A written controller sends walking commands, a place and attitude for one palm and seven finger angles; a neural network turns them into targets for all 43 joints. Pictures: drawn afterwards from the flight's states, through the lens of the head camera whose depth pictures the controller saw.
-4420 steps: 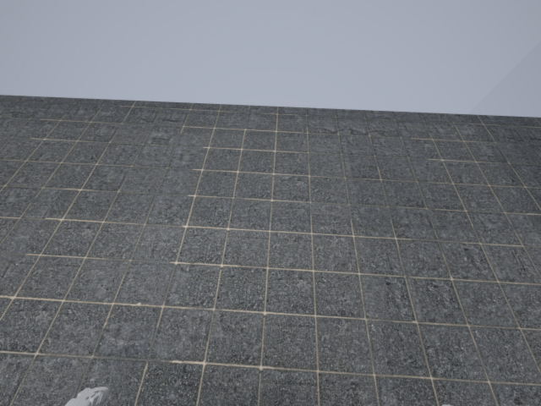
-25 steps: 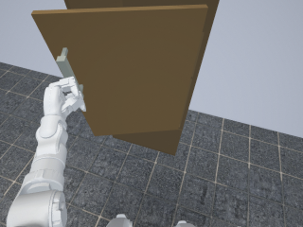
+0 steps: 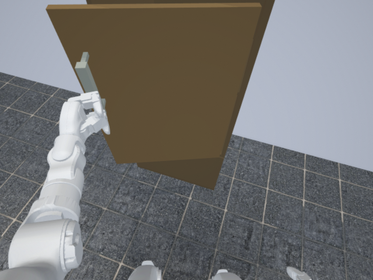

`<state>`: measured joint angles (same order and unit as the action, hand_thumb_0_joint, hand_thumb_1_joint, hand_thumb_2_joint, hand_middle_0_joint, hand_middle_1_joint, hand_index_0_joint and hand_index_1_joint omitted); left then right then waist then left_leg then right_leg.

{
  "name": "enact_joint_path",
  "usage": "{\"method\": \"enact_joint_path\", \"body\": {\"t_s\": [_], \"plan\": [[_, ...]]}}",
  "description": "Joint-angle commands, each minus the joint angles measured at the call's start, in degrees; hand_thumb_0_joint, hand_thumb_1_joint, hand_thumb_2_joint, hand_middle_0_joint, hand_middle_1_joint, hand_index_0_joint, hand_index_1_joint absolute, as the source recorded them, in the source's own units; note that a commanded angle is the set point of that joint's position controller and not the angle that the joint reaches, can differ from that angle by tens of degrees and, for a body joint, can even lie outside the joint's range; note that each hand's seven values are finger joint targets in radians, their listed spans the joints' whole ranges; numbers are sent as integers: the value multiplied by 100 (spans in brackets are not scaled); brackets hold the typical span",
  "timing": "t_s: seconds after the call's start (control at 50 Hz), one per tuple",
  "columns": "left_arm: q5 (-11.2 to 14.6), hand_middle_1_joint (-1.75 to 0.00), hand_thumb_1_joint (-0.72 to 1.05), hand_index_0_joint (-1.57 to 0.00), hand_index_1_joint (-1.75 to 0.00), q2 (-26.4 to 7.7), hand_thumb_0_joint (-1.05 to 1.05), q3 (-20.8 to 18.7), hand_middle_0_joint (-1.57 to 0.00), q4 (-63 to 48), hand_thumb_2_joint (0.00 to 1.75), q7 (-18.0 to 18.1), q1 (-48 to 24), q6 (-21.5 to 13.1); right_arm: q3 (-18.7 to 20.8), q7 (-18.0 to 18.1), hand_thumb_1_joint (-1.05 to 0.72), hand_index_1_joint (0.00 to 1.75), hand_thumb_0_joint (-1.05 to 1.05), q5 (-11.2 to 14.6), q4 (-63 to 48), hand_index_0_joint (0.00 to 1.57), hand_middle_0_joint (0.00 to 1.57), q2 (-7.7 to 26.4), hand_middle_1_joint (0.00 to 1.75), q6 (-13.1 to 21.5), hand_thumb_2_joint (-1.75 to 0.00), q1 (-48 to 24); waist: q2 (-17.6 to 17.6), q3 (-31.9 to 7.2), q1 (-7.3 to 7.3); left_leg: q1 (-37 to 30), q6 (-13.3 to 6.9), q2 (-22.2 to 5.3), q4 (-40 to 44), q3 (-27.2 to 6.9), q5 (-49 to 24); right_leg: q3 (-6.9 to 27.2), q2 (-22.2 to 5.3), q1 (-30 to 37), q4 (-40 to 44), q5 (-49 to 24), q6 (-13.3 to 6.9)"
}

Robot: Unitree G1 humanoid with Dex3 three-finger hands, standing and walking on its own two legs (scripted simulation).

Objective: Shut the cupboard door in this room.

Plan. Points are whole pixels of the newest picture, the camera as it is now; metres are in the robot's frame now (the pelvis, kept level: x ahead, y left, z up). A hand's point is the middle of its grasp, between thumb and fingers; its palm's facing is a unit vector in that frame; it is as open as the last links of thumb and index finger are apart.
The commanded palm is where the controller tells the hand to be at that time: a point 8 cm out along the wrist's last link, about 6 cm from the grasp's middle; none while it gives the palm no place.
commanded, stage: push the door shut along its arc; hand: left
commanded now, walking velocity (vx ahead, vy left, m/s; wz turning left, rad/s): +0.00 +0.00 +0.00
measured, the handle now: (94, 87) +0.54 +0.22 +0.09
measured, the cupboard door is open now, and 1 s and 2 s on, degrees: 23 9 3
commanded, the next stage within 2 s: pull the fist back off the door in 1.46 s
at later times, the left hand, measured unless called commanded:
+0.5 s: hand (112, 93) +0.52 +0.18 +0.09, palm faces -0.07 -1.00 -0.01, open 3.2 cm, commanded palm +0.51 +0.22 +0.09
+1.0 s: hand (126, 76) +0.57 +0.15 +0.09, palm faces -0.19 -0.98 -0.01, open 3.1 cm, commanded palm +0.57 +0.19 +0.09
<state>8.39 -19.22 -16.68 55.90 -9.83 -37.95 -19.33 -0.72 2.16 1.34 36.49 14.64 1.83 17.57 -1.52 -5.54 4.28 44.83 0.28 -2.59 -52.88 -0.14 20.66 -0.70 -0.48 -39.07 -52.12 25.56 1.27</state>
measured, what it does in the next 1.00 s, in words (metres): stands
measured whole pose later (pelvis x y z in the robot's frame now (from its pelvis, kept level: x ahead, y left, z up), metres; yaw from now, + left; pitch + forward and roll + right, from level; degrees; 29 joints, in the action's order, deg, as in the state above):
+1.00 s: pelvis +0.00 +0.01 -0.03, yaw -2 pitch +24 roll -4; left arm 2.3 -37.8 -20.9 76.6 -22.3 -69.1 -14.9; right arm -2.2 0.9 -0.2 37.4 16.0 2.3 22.9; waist -3.0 -5.5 13.8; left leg 63.1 0.0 -4.4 -62.6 -1.4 23.9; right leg -1.2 1.5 -56.2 -59.3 27.4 1.5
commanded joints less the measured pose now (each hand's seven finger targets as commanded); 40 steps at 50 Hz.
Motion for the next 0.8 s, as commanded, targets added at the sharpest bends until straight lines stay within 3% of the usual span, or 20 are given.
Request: {"method": "enact_joint_path", "body": {"t_s": [0.0, 0.08, 0.12, 0.16, 0.24, 0.3, 0.32, 0.34, 0.36, 0.4, 0.48, 0.5, 0.52, 0.56, 0.58, 0.66, 0.7, 0.72, 0.76, 0.78], "plan": [[20, -150, 90, -130, -150, -1704, 0, -452, -130, -1297, 90, -1, -3258, -683, 325, 111, -90, 30, 0, -40, -409, 20, 20, 915, 30, 170, -90, 446, -196, -2035, 236, -1790, -137, 151, 542, -200, -536, -54, 261, -66, 707, -1021, -200], [-61, -150, 90, -130, -150, -1679, 0, -328, -130, -926, 90, -198, -3512, -809, 346, 92, -90, 30, 0, -74, -290, 20, 20, 945, 30, 216, -90, 609, -547, -2353, 290, -2020, -99, 128, 374, -284, -906, -89, 287, -322, 513, -1203, -242], [-85, -150, 90, -130, -150, -1487, 0, -133, -130, -499, 90, -332, -3455, -630, 344, 61, -90, 30, 0, -63, -244, 20, 20, 958, 30, 192, -90, 684, -572, -2220, 379, -1976, -84, 97, 367, -292, -957, -125, 274, -501, 521, -1236, -233], [-79, -150, 90, -130, -150, -1537, 0, -152, -130, -80, 90, -446, -3437, -391, 350, 48, -90, 30, 0, -58, -236, 20, 20, 1018, 30, 146, -90, 797, -248, -2014, 444, -1703, -112, 86, 364, -295, -825, -132, 285, -566, 564, -1158, -210], [22, -150, 90, -130, -150, -1805, 0, -324, -130, -88, 90, -592, -4063, -302, 374, 76, -90, 30, 0, -68, -206, 20, 20, 1087, 30, 140, -90, 929, -60, -2181, 569, -1530, -167, 93, 241, -283, -795, -84, 289, -557, 560, -1166, -184], [-57, -150, 90, -130, -150, -1952, 0, -318, -130, -155, 90, -669, -4432, -406, 381, 67, -90, 30, 0, -97, -118, 20, 20, 1096, 30, 155, -90, 1054, -410, -2444, 655, -1696, -154, 65, 104, -336, -1046, -86, 286, -786, 420, -1256, -196], [-94, -150, 90, -130, -150, -1877, 0, -250, -130, -81, 90, -698, -4349, -408, 386, 46, -90, 30, 0, -106, -97, 20, 20, 1074, 30, 157, -90, 1092, -559, -2495, 620, -1761, -139, 67, 73, -341, -1094, -98, 294, -844, 397, -1236, -214], [-92, -150, 90, -130, -150, -1893, 0, -267, -130, -47, 90, -722, -4362, -410, 393, 40, -90, 30, 0, -108, -99, 20, 20, 1094, 30, 156, -90, 1134, -425, -2538, 659, -1745, -148, 48, 44, -356, -1086, -102, 303, -892, 385, -1219, -206], [-104, -150, 90, -130, -150, -2024, 0, -334, -130, -46, 90, -742, -4424, -408, 390, 33, -90, 30, 0, -122, -72, 20, 20, 1104, 30, 156, -90, 1147, -622, -2551, 643, -1736, -140, 49, 23, -340, -1127, -96, 299, -887, 374, -1245, -213], [-119, -150, 90, -130, -150, -2283, 0, -489, -130, 9, 90, -805, -4529, -380, 385, 25, -90, 30, 0, -117, -81, 20, 20, 1140, 30, 135, -90, 1230, -563, -2706, 647, -1681, -155, 50, -21, -346, -1269, -90, 316, -796, 326, -1378, -215], [-195, -150, 90, -130, -150, -2476, 0, -569, -130, 56, 90, -872, -4707, -293, 385, 15, -90, 30, 0, -131, -76, 20, 20, 1134, 30, 95, -90, 1350, -722, -2731, 694, -1691, -172, 47, -111, -335, -1444, -95, 344, -857, 287, -1514, -225], [-201, -150, 90, -130, -150, -2533, 0, -569, -130, -93, 90, -893, -4870, -305, 389, 4, -90, 30, 0, -125, -79, 20, 20, 1148, 30, 101, -90, 1352, -831, -2930, 719, -1782, -166, 38, -136, -335, -1532, -81, 337, -865, 279, -1584, -203], [-227, -150, 90, -130, -150, -2588, 0, -605, -130, 61, 90, -908, -4712, -274, 394, -5, -90, 30, 0, -122, -71, 20, 20, 1142, 30, 82, -90, 1374, -811, -2874, 688, -1782, -154, 31, -135, -343, -1522, -92, 354, -861, 294, -1557, -220], [-237, -150, 90, -130, -150, -2457, 0, -454, -130, 197, 90, -970, -4792, -214, 371, -18, -90, 30, 0, -115, -73, 20, 20, 1133, 30, 69, -90, 1386, -797, -2696, 778, -1694, -154, 28, -148, -337, -1451, -110, 366, -962, 308, -1505, -216], [-226, -150, 90, -130, -150, -2562, 0, -533, -130, 242, 90, -978, -4930, -212, 363, -9, -90, 30, 0, -133, -67, 20, 20, 1155, 30, 75, -90, 1431, -699, -2594, 838, -1608, -185, 26, -169, -345, -1402, -107, 377, -1009, 318, -1462, -216], [-266, -150, 90, -130, -150, -2642, 0, -468, -130, 366, 90, -1071, -5223, -147, 352, -17, -90, 30, 0, -131, -35, 20, 20, 1182, 30, 80, -90, 1476, -752, -2632, 923, -1552, -185, 17, -223, -354, -1379, -98, 380, -1090, 311, -1439, -210], [-267, -150, 90, -130, -150, -2689, 0, -457, -130, 275, 90, -1122, -5526, -177, 347, -11, -90, 30, 0, -125, -37, 20, 20, 1191, 30, 103, -90, 1524, -831, -2836, 1000, -1623, -198, 9, -286, -371, -1487, -80, 384, -1163, 259, -1508, -198], [-310, -150, 90, -130, -150, -2691, 0, -438, -130, 495, 90, -1140, -5398, -135, 339, -11, -90, 30, 0, -139, -4, 20, 20, 1182, 30, 87, -90, 1538, -854, -2741, 975, -1591, -183, 11, -302, -389, -1483, -109, 382, -1204, 247, -1463, -226], [-313, -150, 90, -130, -150, -2588, 0, -317, -130, 619, 90, -1187, -5605, -62, 316, -16, -90, 30, 0, -136, 10, 20, 20, 1181, 30, 108, -90, 1560, -855, -2653, 1090, -1520, -197, -3, -356, -393, -1419, -110, 386, -1381, 244, -1386, -211], [-319, -150, 90, -130, -150, -2772, 0, -459, -130, 669, 90, -1181, -5711, -53, 304, -8, -90, 30, 0, -152, 8, 20, 20, 1201, 30, 115, -90, 1624, -787, -2658, 1106, -1507, -214, -6, -368, -408, -1471, -126, 395, -1360, 224, -1405, -222]]}}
